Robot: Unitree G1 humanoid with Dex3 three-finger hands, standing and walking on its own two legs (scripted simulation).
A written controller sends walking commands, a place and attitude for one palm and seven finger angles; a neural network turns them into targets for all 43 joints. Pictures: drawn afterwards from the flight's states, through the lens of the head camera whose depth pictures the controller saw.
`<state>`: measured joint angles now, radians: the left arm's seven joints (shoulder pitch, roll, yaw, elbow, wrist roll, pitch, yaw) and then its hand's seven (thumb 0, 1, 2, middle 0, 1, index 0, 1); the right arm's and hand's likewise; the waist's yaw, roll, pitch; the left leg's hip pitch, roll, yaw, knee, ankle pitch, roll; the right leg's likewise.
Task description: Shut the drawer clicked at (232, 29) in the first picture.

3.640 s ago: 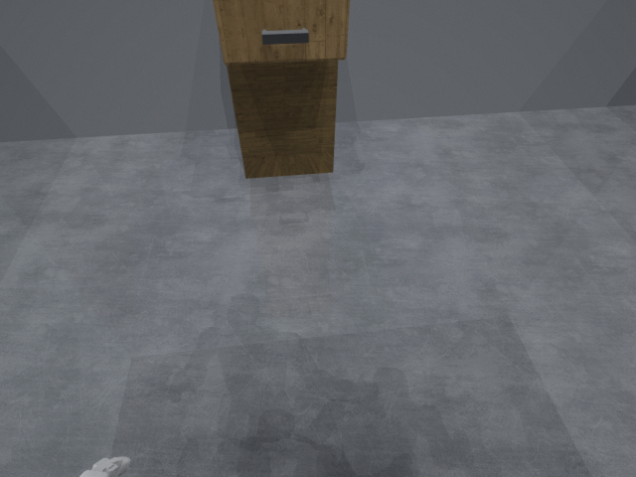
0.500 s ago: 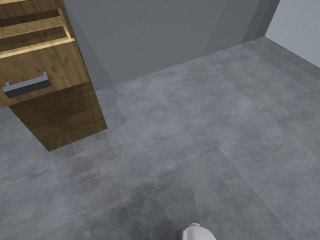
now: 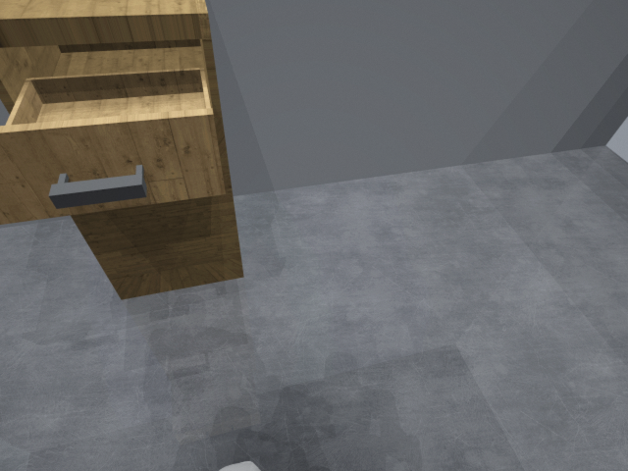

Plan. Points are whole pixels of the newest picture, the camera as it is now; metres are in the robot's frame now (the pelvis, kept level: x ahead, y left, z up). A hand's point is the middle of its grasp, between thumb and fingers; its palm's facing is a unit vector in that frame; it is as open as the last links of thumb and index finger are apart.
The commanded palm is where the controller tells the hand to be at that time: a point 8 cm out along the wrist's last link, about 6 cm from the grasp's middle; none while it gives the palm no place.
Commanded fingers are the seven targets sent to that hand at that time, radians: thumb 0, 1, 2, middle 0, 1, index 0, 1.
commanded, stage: turn to face it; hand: left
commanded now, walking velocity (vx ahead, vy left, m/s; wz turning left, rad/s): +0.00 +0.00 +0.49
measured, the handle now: (101, 182) +0.53 +0.39 +0.04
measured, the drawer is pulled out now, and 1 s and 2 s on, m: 0.29 0.29 0.29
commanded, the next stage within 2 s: take the last steps up to it in 0.54 s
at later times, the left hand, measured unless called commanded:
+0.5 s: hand out of the picture +0.07 +0.19 -0.15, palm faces +0.22 -0.93 -0.29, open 7.4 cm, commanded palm none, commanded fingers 0.00 0.90 0.90 -0.20 -0.30 -0.20 -0.30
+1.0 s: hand out of the picture -0.10 +0.14 -0.15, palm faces +0.44 -0.87 -0.22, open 7.4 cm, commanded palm none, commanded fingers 0.00 0.90 0.90 -0.20 -0.30 -0.20 -0.30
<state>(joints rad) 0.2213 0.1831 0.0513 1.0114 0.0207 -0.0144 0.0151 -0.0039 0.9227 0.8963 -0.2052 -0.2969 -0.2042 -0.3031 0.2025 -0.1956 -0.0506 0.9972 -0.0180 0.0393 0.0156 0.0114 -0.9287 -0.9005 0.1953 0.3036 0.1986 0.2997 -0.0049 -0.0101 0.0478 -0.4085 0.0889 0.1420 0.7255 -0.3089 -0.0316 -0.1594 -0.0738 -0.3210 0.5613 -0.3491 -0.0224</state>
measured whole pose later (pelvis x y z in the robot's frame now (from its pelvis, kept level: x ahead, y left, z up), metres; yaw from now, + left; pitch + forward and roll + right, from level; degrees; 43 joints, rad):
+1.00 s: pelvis +0.03 -0.02 +0.01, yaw +20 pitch +0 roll +1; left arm 0.41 0.19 0.05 1.10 0.03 -0.02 0.00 0.00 0.90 0.90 -0.21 -0.30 -0.20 -0.30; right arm 0.16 -0.21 -0.04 1.00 -0.02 0.02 0.03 0.01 -0.91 -0.90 0.20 0.30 0.20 0.30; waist 0.07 -0.01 0.02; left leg -0.23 0.05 0.10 0.56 -0.36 -0.01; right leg -0.16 -0.10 -0.19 0.45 -0.28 0.01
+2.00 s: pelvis +0.29 +0.10 +0.01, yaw +18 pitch -2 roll -1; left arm 0.35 0.15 0.02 1.15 0.01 0.00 0.03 0.00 0.91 0.90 -0.20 -0.30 -0.20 -0.30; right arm 0.13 -0.14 -0.01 1.07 -0.01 -0.02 -0.02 0.01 -0.92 -0.90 0.20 0.30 0.20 0.30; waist 0.06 -0.04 0.06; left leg -0.28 0.05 0.13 0.53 -0.21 0.03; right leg -0.13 -0.04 -0.12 0.54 -0.40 0.01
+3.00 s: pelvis +0.23 +0.08 +0.00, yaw +18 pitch -2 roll -1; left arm 0.29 0.17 0.00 1.05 0.02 0.01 0.03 0.01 0.90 0.90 -0.20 -0.30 -0.20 -0.30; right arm 0.25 -0.19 0.00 1.00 -0.01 0.00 -0.02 0.01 -0.95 -0.90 0.20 0.30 0.20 0.30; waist 0.02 0.01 0.02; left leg -0.18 -0.01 0.08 0.56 -0.35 0.05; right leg -0.23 -0.09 -0.04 0.54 -0.28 0.04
